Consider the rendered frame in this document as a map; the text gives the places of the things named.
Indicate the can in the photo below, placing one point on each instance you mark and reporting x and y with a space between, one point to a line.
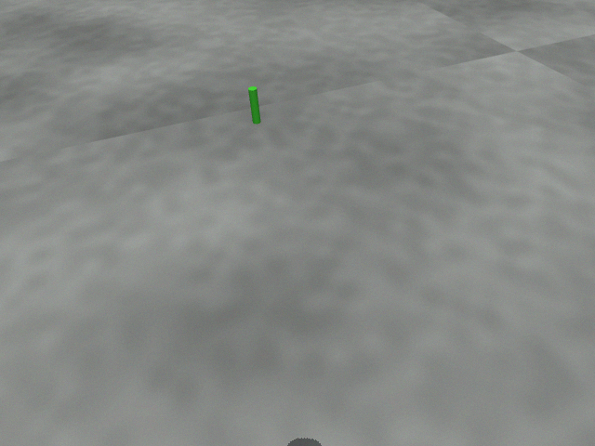
253 95

